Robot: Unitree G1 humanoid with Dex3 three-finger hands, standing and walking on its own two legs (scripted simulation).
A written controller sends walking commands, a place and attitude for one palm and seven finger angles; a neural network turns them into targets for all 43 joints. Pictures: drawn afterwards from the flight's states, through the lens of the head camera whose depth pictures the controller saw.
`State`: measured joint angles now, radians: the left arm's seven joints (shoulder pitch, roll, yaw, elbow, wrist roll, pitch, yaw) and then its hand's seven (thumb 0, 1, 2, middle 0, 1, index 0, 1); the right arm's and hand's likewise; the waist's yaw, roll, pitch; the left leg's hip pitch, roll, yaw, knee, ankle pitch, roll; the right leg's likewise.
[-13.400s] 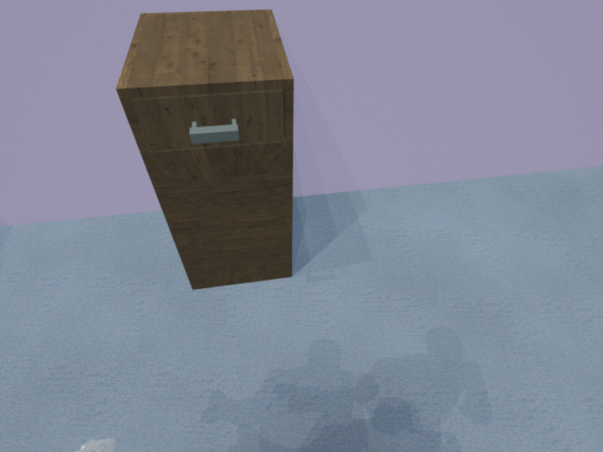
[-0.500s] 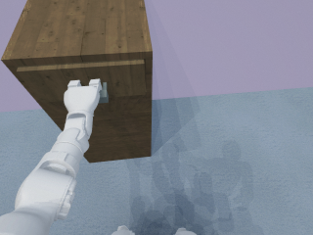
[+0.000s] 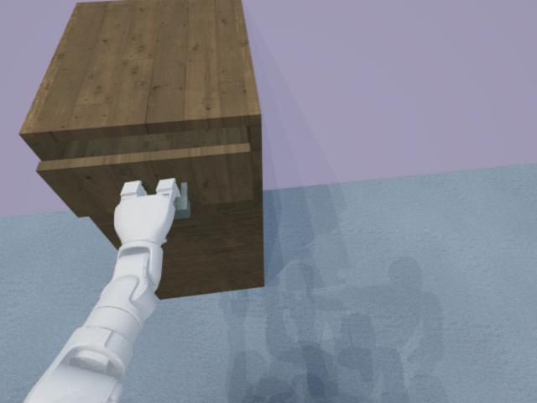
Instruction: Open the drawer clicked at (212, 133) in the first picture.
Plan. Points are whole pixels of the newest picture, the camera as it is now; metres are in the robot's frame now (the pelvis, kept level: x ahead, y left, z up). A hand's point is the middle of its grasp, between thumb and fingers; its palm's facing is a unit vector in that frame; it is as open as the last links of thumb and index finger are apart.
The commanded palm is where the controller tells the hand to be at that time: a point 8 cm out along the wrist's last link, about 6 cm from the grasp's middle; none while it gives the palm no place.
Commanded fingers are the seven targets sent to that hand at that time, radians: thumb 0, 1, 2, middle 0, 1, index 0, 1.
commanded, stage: pull the drawer open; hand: left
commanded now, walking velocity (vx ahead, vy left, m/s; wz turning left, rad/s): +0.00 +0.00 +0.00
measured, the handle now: (156, 200) +0.45 +0.19 +0.00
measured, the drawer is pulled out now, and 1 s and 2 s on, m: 0.06 0.08 0.17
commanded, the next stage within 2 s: none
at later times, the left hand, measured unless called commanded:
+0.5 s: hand (155, 246) +0.37 +0.18 -0.02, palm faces -0.05 -0.04 -1.00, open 6.1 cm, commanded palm +0.36 +0.18 +0.03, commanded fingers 0.00 0.90 0.90 -0.40 -1.35 -0.40 -1.35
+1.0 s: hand (156, 246) +0.37 +0.18 -0.02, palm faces -0.05 -0.04 -1.00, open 6.1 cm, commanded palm +0.33 +0.18 +0.03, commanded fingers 0.00 0.90 0.90 -0.40 -1.35 -0.40 -1.35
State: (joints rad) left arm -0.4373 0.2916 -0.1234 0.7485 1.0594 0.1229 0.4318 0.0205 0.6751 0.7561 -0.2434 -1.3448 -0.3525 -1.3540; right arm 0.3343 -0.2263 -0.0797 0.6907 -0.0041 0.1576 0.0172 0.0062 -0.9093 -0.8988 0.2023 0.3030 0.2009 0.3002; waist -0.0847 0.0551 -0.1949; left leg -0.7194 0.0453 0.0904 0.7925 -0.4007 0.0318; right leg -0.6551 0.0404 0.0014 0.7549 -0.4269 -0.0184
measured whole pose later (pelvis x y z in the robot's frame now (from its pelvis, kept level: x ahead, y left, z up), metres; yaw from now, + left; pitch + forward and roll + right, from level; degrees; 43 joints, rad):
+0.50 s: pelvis -0.02 -0.01 -0.01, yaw +3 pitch +17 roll -1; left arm -0.55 0.26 -0.17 0.91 1.09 0.08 0.44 0.00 0.63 0.79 -0.31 -1.34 -0.38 -1.35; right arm 0.23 -0.20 -0.05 0.67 -0.01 0.15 -0.03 0.00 -0.91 -0.90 0.20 0.30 0.20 0.30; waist -0.05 0.05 -0.18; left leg -0.75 0.03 0.03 0.84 -0.38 0.02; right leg -0.67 0.02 -0.06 0.82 -0.45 -0.04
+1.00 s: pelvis -0.04 -0.01 -0.01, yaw +2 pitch +17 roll -1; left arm -0.59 0.30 -0.13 0.97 1.07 0.07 0.46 0.01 0.64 0.78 -0.31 -1.34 -0.37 -1.35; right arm 0.33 -0.23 -0.07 0.72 0.00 0.11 -0.03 0.01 -0.91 -0.90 0.20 0.30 0.20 0.30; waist -0.09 0.05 -0.17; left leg -0.78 0.04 0.06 0.83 -0.35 0.02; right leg -0.72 0.04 -0.03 0.82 -0.40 -0.04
